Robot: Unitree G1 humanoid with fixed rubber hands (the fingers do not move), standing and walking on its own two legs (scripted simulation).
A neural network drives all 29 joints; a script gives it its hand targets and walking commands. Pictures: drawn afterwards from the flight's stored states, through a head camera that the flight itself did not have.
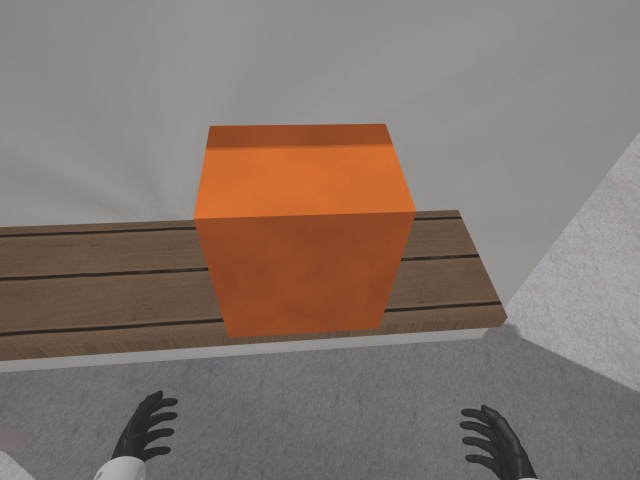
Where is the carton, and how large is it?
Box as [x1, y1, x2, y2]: [193, 124, 415, 337]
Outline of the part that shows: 385,124 210,126 193,219 229,337 378,328 415,214 415,209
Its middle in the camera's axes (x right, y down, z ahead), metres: -0.03 +0.00 +0.60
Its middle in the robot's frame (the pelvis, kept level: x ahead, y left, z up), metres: +0.44 +0.03 +0.02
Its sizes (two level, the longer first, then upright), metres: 0.252 0.182 0.281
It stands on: a table, 0.66 m high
